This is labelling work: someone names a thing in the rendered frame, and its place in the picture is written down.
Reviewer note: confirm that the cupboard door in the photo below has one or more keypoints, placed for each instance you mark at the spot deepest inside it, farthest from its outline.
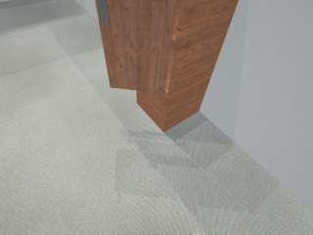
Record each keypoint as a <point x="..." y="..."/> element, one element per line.
<point x="137" y="43"/>

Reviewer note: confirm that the handle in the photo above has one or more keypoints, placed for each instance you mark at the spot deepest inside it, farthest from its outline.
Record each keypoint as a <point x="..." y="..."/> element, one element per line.
<point x="102" y="11"/>

